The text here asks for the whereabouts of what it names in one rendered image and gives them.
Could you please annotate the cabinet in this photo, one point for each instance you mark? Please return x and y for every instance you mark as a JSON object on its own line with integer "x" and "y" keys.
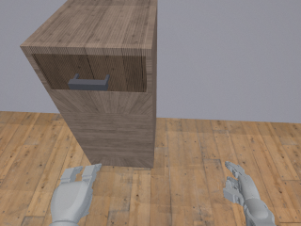
{"x": 113, "y": 128}

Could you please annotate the right robot forearm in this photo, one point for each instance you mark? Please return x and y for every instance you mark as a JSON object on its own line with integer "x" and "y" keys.
{"x": 257, "y": 213}

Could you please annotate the handle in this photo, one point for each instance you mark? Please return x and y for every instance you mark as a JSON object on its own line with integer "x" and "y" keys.
{"x": 88, "y": 84}

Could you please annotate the robot left hand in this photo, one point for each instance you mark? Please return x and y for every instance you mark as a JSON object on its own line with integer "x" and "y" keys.
{"x": 71, "y": 199}

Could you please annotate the drawer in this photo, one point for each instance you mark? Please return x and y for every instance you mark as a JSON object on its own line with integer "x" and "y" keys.
{"x": 127, "y": 73}

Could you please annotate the robot right hand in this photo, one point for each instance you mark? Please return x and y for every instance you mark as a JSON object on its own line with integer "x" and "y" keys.
{"x": 237, "y": 191}

